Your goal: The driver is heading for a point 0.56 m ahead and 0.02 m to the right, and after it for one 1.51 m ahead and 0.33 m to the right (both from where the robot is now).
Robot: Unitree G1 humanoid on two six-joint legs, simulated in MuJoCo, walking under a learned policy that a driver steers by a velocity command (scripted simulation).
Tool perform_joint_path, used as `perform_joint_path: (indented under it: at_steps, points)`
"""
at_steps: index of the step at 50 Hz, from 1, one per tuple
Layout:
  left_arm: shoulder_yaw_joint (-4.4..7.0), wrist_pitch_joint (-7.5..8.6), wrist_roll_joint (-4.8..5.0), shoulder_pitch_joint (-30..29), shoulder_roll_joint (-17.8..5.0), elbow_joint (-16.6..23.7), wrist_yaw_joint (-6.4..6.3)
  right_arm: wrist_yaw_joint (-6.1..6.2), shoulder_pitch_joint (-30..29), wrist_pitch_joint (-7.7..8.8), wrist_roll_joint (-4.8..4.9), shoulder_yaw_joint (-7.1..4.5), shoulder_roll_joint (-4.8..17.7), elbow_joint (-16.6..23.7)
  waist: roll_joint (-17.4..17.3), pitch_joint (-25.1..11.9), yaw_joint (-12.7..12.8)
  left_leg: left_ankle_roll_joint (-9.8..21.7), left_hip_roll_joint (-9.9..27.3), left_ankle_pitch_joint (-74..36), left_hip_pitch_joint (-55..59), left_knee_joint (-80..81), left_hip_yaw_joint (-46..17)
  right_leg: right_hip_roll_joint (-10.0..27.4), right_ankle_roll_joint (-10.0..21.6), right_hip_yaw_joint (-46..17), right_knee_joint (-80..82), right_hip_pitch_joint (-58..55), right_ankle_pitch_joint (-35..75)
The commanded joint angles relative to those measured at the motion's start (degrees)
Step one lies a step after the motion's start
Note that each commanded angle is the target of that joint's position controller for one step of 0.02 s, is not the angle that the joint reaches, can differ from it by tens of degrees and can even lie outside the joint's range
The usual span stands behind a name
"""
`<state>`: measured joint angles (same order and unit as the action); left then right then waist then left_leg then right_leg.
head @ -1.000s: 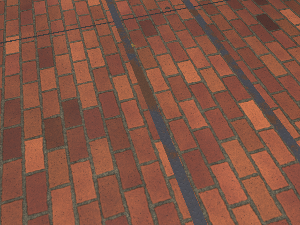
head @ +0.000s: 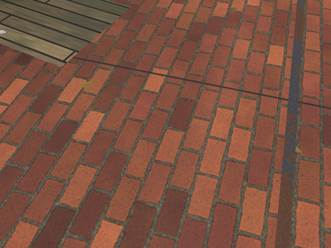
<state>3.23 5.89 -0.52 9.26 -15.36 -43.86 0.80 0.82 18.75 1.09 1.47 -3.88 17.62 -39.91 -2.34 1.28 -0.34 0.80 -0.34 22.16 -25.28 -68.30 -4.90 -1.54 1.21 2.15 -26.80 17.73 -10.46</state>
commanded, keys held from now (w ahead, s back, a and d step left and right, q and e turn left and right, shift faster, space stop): w+q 0.10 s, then w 0.28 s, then w+e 0.62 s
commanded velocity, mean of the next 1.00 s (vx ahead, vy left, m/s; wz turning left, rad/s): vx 0.50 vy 0.00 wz -0.04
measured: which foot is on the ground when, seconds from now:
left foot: up 0.00-0.34, down 0.36-0.92, up 0.94-1.00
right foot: down 0.00-0.36, up 0.38-0.88, down 0.90-1.00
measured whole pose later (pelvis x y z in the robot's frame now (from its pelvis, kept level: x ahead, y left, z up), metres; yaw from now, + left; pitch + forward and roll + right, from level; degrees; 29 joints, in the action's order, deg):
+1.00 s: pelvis +0.56 +0.04 -0.01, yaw -8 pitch +2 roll +1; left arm 4.0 3.0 1.2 8.8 -17.2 -42.2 2.6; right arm 0.5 15.0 5.1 1.1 -3.3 16.3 -44.6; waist 0.2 3.6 -0.1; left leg -0.4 1.7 26.1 -16.5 -68.2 -0.3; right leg -4.0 5.9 1.4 -34.4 25.5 -10.7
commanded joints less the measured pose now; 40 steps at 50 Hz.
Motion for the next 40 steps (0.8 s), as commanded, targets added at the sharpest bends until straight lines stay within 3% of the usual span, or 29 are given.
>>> perform_joint_path:
  at_steps: [1,5,10,14,16,17,18,19,20,21,22,23,24,25,28,31,35,40]
  points:
    - [1.48,0.54,0.04,2.2,-5.8,1.3,-0.41,-0.45,-1.9,0.40,0.31,-1.52,4.2,6.0,9.1,-0.9,1.6,-0.3,6.6,-4.0,-13.8,0.8,-1.7,15.7,8.6,-15.6,15.7,-11.7,0.9]
    - [2.44,0.89,0.31,3.1,-8.7,-0.4,-0.51,-0.77,-5.6,0.05,-0.11,-0.82,2.5,8.1,6.7,0.0,1.8,-1.3,7.6,-10.4,-17.0,9.0,-0.8,16.8,10.3,-8.1,18.1,-12.8,10.5]
    - [2.31,0.08,1.09,6.0,-10.3,-2.7,-0.26,-2.27,-13.7,1.50,-0.31,0.55,0.1,9.6,5.2,1.9,4.6,-0.2,5.3,-21.8,-11.6,26.7,3.3,14.5,8.9,0.1,18.6,-13.4,14.7]
    - [2.67,-1.28,2.34,10.1,-12.4,-5.3,-0.17,-3.37,-19.0,1.96,-0.16,0.52,1.0,11.9,5.7,3.7,5.0,1.9,3.6,-17.6,-10.7,34.1,5.3,17.6,8.4,0.3,16.6,-20.1,19.9]
    - [2.91,-1.98,2.69,9.9,-13.8,-5.9,-0.44,-3.45,-16.3,1.95,-0.69,-0.45,3.1,11.7,7.6,0.9,1.9,4.0,0.9,-13.4,-4.0,36.5,7.4,17.9,7.2,1.7,10.3,-22.6,36.3]
    - [2.80,-2.35,2.80,9.2,-14.1,-6.2,-0.65,-3.27,-9.8,1.85,-0.92,-1.58,5.0,10.0,7.6,-3.2,-2.4,5.6,-0.9,-15.4,5.9,39.3,8.8,16.6,5.9,3.9,2.3,-21.4,44.3]
    - [2.14,-2.35,2.37,9.5,-12.8,-6.1,-0.95,-2.64,-1.2,1.54,-0.91,-3.14,7.9,7.2,6.8,-8.3,-6.5,7.1,-1.4,-18.3,20.3,39.7,8.1,14.3,4.1,5.9,-8.6,-14.9,42.8]
    - [0.57,-1.79,0.58,10.2,-8.6,-3.9,-0.90,-1.51,7.6,0.96,-1.48,-4.47,12.9,5.7,-1.7,-16.4,-8.7,11.8,10.9,-19.0,40.5,37.7,-8.8,10.1,1.3,7.3,-28.4,2.9,21.3]
    - [-1.30,-0.59,0.53,15.4,-3.8,-3.8,-0.09,-1.57,6.9,1.23,-1.46,-4.04,14.9,5.8,-12.0,-24.6,-4.3,19.9,23.4,-12.3,49.8,45.4,-34.8,1.1,-0.5,-1.2,-44.3,17.6,-23.5]
    - [0.45,0.00,2.66,10.1,-10.0,-4.0,0.39,-1.86,6.1,1.75,-1.53,-2.67,9.3,6.0,-5.1,-21.2,-7.1,17.6,22.3,-9.6,46.3,47.9,-32.3,3.6,0.1,-7.7,-49.0,22.8,-22.9]
    - [0.72,0.30,3.85,5.6,-10.6,-2.1,0.57,-1.91,3.0,2.22,-1.53,-2.02,7.9,5.5,-4.5,-12.1,-6.2,15.4,20.2,-14.2,38.1,49.1,-21.9,5.8,0.6,-6.6,-48.0,25.3,-18.1]
    - [0.58,0.30,3.21,4.3,-9.5,-2.2,0.23,-2.00,-0.3,2.59,-1.42,-1.61,6.4,5.0,-1.3,-8.1,-3.9,13.6,17.4,-18.1,30.8,50.5,-15.8,8.0,0.4,-6.1,-44.3,23.9,-13.3]
    - [0.87,-0.19,2.38,4.6,-9.3,-2.6,0.10,-2.17,-2.9,3.02,-1.65,-1.17,4.7,4.9,-2.0,-5.2,-2.0,12.8,15.6,-21.2,25.0,52.6,-11.2,9.3,-0.1,-6.2,-41.5,21.5,-10.0]
    - [0.92,-1.05,2.38,6.9,-8.5,-3.4,0.13,-2.18,-4.5,3.52,-2.00,-0.96,3.7,4.8,-3.0,-4.6,-0.2,12.3,14.6,-21.6,21.1,55.1,-8.3,10.2,-0.6,-7.0,-40.6,17.8,-7.3]
    - [0.63,-3.10,2.36,7.8,-5.6,-3.9,-0.28,-1.94,-5.9,5.22,-2.19,-1.33,3.7,3.0,-2.0,-1.9,1.7,12.5,14.5,-24.1,16.1,59.9,-2.0,10.0,-2.2,-7.7,-38.0,17.4,-2.5]
    - [0.70,-3.28,2.00,3.6,-5.0,-2.4,-0.31,-1.15,-4.7,5.59,-2.75,-1.62,4.2,1.0,-1.1,0.7,0.8,11.3,13.7,-25.8,17.4,61.4,3.8,9.2,-3.0,-9.2,-30.2,21.9,6.2]
    - [-0.08,-2.64,1.52,-3.1,-3.4,-0.2,1.10,-0.41,-3.7,5.38,-2.28,-2.01,5.9,-0.6,-0.1,2.8,-1.6,9.2,12.9,-26.0,18.8,62.5,10.6,7.8,-2.1,-5.0,-16.4,19.8,16.8]
    - [-0.35,-2.61,1.50,-9.5,-3.6,4.2,2.83,0.16,-0.1,3.42,-0.90,-2.89,7.6,-3.6,0.2,4.5,-3.5,7.8,16.4,-33.2,29.8,57.8,13.4,6.5,0.9,-1.6,-9.3,23.3,10.4]
Velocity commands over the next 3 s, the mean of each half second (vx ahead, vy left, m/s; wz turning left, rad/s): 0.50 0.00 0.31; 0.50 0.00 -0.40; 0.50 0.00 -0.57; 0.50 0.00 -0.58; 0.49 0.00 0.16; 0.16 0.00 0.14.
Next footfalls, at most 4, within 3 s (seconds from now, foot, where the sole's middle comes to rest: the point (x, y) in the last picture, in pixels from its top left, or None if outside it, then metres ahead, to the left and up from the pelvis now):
0.36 left None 0.35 0.18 -0.77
0.90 right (185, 204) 0.67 -0.04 -0.77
1.38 left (153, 144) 0.98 0.10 -0.77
1.90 right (226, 127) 1.09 -0.27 -0.77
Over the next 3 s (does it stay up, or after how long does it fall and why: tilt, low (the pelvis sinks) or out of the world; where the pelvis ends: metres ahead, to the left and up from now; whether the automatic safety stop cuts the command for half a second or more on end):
stays up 1.44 -0.43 -0.01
